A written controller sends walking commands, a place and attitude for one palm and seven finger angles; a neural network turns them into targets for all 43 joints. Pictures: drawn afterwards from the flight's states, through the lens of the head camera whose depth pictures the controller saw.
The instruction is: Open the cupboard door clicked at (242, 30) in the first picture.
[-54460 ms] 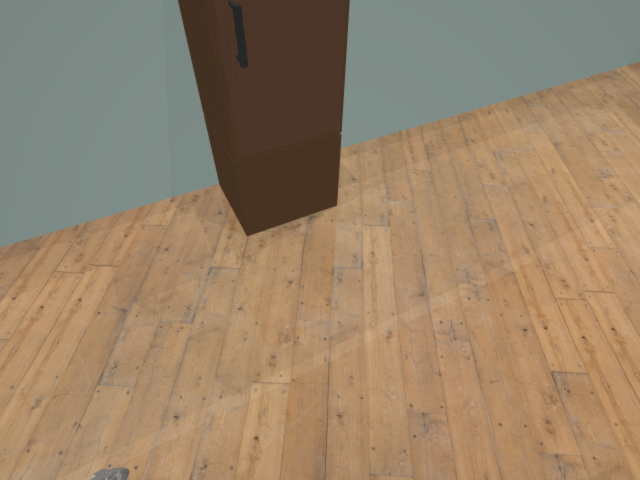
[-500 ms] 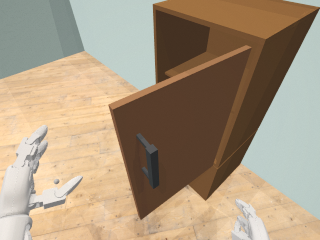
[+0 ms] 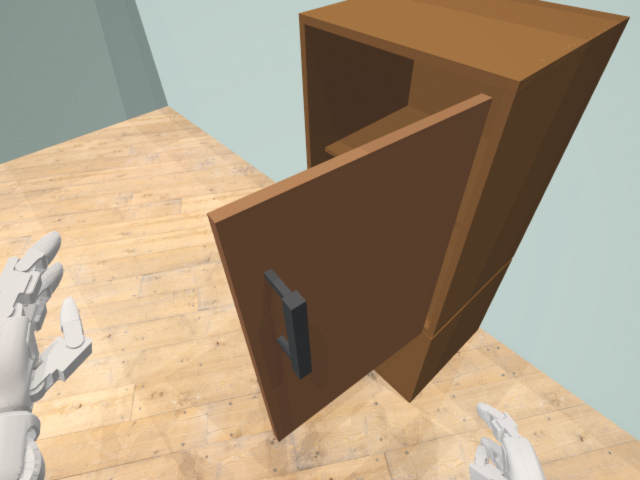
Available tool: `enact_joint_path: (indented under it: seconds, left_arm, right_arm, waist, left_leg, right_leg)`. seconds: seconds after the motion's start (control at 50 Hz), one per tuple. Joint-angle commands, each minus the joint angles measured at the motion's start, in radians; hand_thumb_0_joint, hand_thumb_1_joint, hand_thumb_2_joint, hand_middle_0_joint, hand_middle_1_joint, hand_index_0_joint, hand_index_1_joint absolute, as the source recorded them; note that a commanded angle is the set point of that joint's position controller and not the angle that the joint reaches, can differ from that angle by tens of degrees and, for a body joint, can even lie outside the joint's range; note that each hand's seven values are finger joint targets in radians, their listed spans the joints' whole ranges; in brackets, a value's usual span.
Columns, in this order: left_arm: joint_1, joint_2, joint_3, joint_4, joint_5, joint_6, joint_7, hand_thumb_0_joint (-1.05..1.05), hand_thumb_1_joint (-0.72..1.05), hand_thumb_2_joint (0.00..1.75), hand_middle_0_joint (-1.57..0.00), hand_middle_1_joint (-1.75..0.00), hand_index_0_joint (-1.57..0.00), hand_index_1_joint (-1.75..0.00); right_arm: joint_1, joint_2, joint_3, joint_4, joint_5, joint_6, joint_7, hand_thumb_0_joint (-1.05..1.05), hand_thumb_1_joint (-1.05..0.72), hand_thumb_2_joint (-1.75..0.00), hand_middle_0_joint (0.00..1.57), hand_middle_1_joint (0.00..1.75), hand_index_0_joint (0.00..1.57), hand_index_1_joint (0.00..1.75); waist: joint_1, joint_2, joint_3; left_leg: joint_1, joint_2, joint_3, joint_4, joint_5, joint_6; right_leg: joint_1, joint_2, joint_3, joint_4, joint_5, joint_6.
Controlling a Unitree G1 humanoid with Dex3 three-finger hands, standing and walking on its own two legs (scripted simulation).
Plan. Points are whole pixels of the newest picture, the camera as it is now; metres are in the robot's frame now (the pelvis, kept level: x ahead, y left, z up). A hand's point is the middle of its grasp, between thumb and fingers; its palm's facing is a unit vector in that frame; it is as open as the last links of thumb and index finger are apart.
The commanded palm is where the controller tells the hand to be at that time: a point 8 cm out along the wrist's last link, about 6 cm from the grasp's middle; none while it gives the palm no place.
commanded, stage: draw the hand back to the body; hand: left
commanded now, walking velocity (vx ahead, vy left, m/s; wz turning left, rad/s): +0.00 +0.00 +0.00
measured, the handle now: (288, 327) +0.28 +0.08 +0.07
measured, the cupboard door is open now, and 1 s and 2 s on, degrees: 84 84 84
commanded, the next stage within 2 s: step back with the hand held close in 0.12 s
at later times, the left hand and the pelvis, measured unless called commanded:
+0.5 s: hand (84, 352) +0.18 +0.26 +0.15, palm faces +0.36 -0.80 -0.47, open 7.4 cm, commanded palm +0.12 +0.30 +0.17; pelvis -0.03 +0.00 +0.00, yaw -1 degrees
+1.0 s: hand (9, 430) +0.11 +0.28 +0.15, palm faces +0.44 -0.78 -0.44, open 7.4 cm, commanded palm +0.04 +0.32 +0.17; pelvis -0.11 +0.02 -0.03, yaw -1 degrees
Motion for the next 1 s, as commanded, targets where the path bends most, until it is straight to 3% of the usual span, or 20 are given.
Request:
enact_joint_path:
  seconds: [0.0,0.06,0.2,0.22,0.24,0.26,0.3,0.34,0.42,0.48,0.52,0.64,0.72,0.78,0.82,0.86,0.9,0.94,0.96,0.98]
  left_arm:
    - [-0.092,0.190,0.126,-0.219,0.004,-0.076,0.018,0.00,0.90,0.90,-0.20,-0.30,-0.20,-0.30]
    - [-0.100,0.194,0.129,-0.226,0.007,-0.082,0.021,0.00,0.90,0.90,-0.20,-0.30,-0.20,-0.30]
    - [-0.091,0.185,0.125,-0.198,0.003,-0.086,0.016,0.00,0.90,0.90,-0.20,-0.30,-0.20,-0.30]
    - [-0.167,0.237,0.162,-0.225,0.004,-0.092,0.024,0.00,0.90,0.90,-0.20,-0.30,-0.20,-0.30]
    - [-0.224,0.330,0.269,-0.241,0.001,-0.129,0.024,0.00,0.90,0.90,-0.20,-0.30,-0.20,-0.30]
    - [-0.115,0.248,0.208,-0.156,0.006,-0.130,0.011,0.00,0.90,0.90,-0.20,-0.30,-0.20,-0.30]
    - [-0.047,0.207,0.163,-0.168,0.014,-0.137,0.002,0.00,0.90,0.90,-0.20,-0.30,-0.20,-0.30]
    - [-0.017,0.210,0.162,-0.196,0.017,-0.148,0.007,0.00,0.90,0.90,-0.20,-0.30,-0.20,-0.30]
    - [0.044,0.258,0.216,-0.249,0.018,-0.152,0.024,0.00,0.90,0.90,-0.20,-0.30,-0.20,-0.30]
    - [0.081,0.265,0.233,-0.270,0.016,-0.152,0.029,0.00,0.90,0.90,-0.20,-0.30,-0.20,-0.30]
    - [0.088,0.277,0.248,-0.294,0.019,-0.157,0.036,0.00,0.90,0.90,-0.20,-0.30,-0.20,-0.30]
    - [0.095,0.264,0.253,-0.322,0.031,-0.172,0.048,0.00,0.90,0.90,-0.20,-0.30,-0.20,-0.30]
    - [0.066,0.254,0.259,-0.321,0.048,-0.186,0.052,0.00,0.90,0.90,-0.20,-0.30,-0.20,-0.30]
    - [0.032,0.245,0.256,-0.315,0.058,-0.197,0.056,0.00,0.90,0.90,-0.20,-0.30,-0.20,-0.30]
    - [0.003,0.250,0.257,-0.314,0.062,-0.203,0.057,0.00,0.90,0.90,-0.20,-0.30,-0.20,-0.30]
    - [-0.004,0.251,0.249,-0.316,0.057,-0.208,0.058,0.00,0.90,0.90,-0.20,-0.30,-0.20,-0.30]
    - [-0.023,0.259,0.243,-0.348,0.049,-0.214,0.065,0.00,0.90,0.90,-0.20,-0.30,-0.20,-0.30]
    - [0.003,0.267,0.253,-0.354,0.043,-0.219,0.073,0.00,0.90,0.90,-0.20,-0.30,-0.20,-0.30]
    - [0.010,0.270,0.261,-0.369,0.041,-0.223,0.075,0.00,0.90,0.90,-0.20,-0.30,-0.20,-0.30]
    - [0.022,0.269,0.271,-0.382,0.043,-0.228,0.076,0.00,0.90,0.90,-0.20,-0.30,-0.20,-0.30]
  right_arm:
    - [-0.132,-0.094,-0.037,-0.165,0.007,-0.061,-0.010,0.00,-0.90,-0.90,0.20,0.30,0.20,0.30]
    - [-0.133,-0.093,-0.037,-0.159,0.007,-0.068,-0.011,0.00,-0.90,-0.90,0.20,0.30,0.20,0.30]
    - [-0.139,-0.094,-0.039,-0.156,0.006,-0.071,-0.009,0.00,-0.90,-0.90,0.20,0.30,0.20,0.30]
    - [-0.143,-0.098,-0.040,-0.150,0.007,-0.073,-0.013,0.00,-0.90,-0.90,0.20,0.30,0.20,0.30]
    - [-0.116,-0.113,-0.039,-0.185,0.019,-0.052,-0.013,0.00,-0.90,-0.90,0.20,0.30,0.20,0.30]
    - [-0.110,-0.100,-0.042,-0.168,0.013,-0.035,-0.014,0.00,-0.90,-0.90,0.20,0.30,0.20,0.30]
    - [-0.115,-0.107,-0.046,-0.182,0.009,-0.014,-0.009,0.00,-0.90,-0.90,0.20,0.30,0.20,0.30]
    - [-0.113,-0.113,-0.050,-0.190,0.008,-0.005,-0.013,0.00,-0.90,-0.90,0.20,0.30,0.20,0.30]
    - [-0.110,-0.117,-0.065,-0.215,0.011,0.017,-0.020,0.00,-0.90,-0.90,0.20,0.30,0.20,0.30]
    - [-0.108,-0.108,-0.071,-0.237,0.017,0.032,-0.021,0.00,-0.90,-0.90,0.20,0.30,0.20,0.30]
    - [-0.112,-0.111,-0.074,-0.239,0.016,0.035,-0.025,0.00,-0.90,-0.90,0.20,0.30,0.20,0.30]
    - [-0.091,-0.117,-0.077,-0.257,0.017,0.020,-0.029,0.00,-0.90,-0.90,0.20,0.30,0.20,0.30]
    - [-0.084,-0.130,-0.081,-0.263,0.015,0.001,-0.030,0.00,-0.90,-0.90,0.20,0.30,0.20,0.30]
    - [-0.063,-0.127,-0.080,-0.259,0.016,-0.013,-0.031,0.00,-0.90,-0.90,0.20,0.30,0.20,0.30]
    - [-0.050,-0.130,-0.083,-0.253,0.010,-0.018,-0.032,0.00,-0.90,-0.90,0.20,0.30,0.20,0.30]
    - [-0.040,-0.122,-0.080,-0.243,0.010,-0.023,-0.027,0.00,-0.90,-0.90,0.20,0.30,0.20,0.30]
    - [-0.038,-0.113,-0.070,-0.227,0.008,-0.025,-0.020,0.00,-0.90,-0.90,0.20,0.30,0.20,0.30]
    - [-0.041,-0.109,-0.063,-0.216,0.006,-0.024,-0.023,0.00,-0.90,-0.90,0.20,0.30,0.20,0.30]
    - [-0.045,-0.118,-0.064,-0.221,0.007,-0.025,-0.024,0.00,-0.90,-0.90,0.20,0.30,0.20,0.30]
    - [-0.050,-0.124,-0.064,-0.229,0.005,-0.029,-0.028,0.00,-0.90,-0.90,0.20,0.30,0.20,0.30]
  waist:
    - [-0.004,-0.008,-0.067]
    - [-0.002,0.032,-0.069]
    - [-0.002,-0.018,-0.056]
    - [-0.002,0.007,-0.075]
    - [-0.057,-0.056,0.027]
    - [-0.060,-0.093,0.000]
    - [-0.063,-0.076,-0.042]
    - [-0.063,-0.006,-0.094]
    - [-0.058,-0.036,-0.175]
    - [-0.060,-0.058,-0.188]
    - [-0.059,-0.005,-0.185]
    - [-0.059,0.023,-0.151]
    - [-0.062,0.058,-0.095]
    - [-0.071,0.013,-0.067]
    - [-0.078,-0.047,-0.055]
    - [-0.085,-0.112,-0.055]
    - [-0.089,-0.131,-0.063]
    - [-0.090,-0.100,-0.088]
    - [-0.089,-0.050,-0.090]
    - [-0.086,0.048,-0.090]
  left_leg:
    - [-0.060,0.020,-0.035,-0.065,0.262,-0.003]
    - [-0.060,0.020,-0.037,-0.070,0.250,-0.005]
    - [-0.066,0.019,-0.033,-0.073,0.228,0.001]
    - [-0.059,0.016,-0.033,-0.069,0.221,0.001]
    - [-0.132,0.037,-0.048,-0.043,0.133,0.016]
    - [-0.118,0.033,-0.053,-0.016,0.119,0.019]
    - [-0.105,0.035,-0.038,0.003,0.147,0.017]
    - [-0.117,0.049,-0.043,-0.014,0.198,0.012]
    - [-0.153,0.070,-0.060,-0.010,0.319,0.010]
    - [-0.186,0.082,-0.063,-0.003,0.309,0.011]
    - [-0.228,0.085,-0.075,-0.010,0.282,0.015]
    - [-0.418,0.122,-0.116,-0.061,0.079,0.044]
    - [-0.605,0.150,-0.151,-0.110,-0.224,0.079]
    - [-0.671,0.153,-0.151,-0.084,-0.343,0.089]
    - [-0.642,0.114,-0.131,-0.010,-0.370,0.076]
    - [-0.536,0.068,-0.105,0.100,-0.345,0.053]
    - [-0.397,0.035,-0.098,0.192,-0.274,0.031]
    - [-0.344,0.046,-0.118,0.164,-0.244,0.029]
    - [-0.381,0.072,-0.159,0.092,-0.283,0.039]
    - [-0.472,0.124,-0.215,-0.036,-0.342,0.059]
  right_leg:
    - [0.049,-0.003,0.053,-0.050,0.174,-0.015]
    - [0.050,-0.005,0.056,-0.051,0.158,-0.017]
    - [0.046,-0.005,0.059,-0.064,0.145,-0.013]
    - [0.057,-0.008,0.066,-0.068,0.143,-0.016]
    - [-0.077,-0.057,0.174,-0.126,0.183,-0.015]
    - [-0.085,-0.082,0.175,-0.133,0.174,-0.016]
    - [-0.095,-0.095,0.175,-0.120,0.207,-0.015]
    - [-0.063,-0.094,0.153,-0.066,0.263,-0.014]
    - [-0.003,-0.084,0.124,0.022,0.385,-0.005]
    - [-0.015,-0.082,0.133,0.058,0.397,0.001]
    - [-0.012,-0.082,0.134,0.080,0.380,-0.002]
    - [0.031,-0.053,0.131,0.183,0.261,0.011]
    - [0.067,-0.037,0.132,0.266,0.142,0.016]
    - [0.046,-0.044,0.149,0.284,0.078,0.016]
    - [-0.033,-0.074,0.210,0.200,-0.012,-0.001]
    - [-0.178,-0.124,0.284,0.073,-0.160,-0.028]
    - [-0.329,-0.168,0.300,-0.011,-0.265,-0.055]
    - [-0.357,-0.158,0.253,0.015,-0.250,-0.050]
    - [-0.329,-0.125,0.217,0.066,-0.252,-0.033]
    - [-0.243,-0.071,0.166,0.176,-0.217,-0.006]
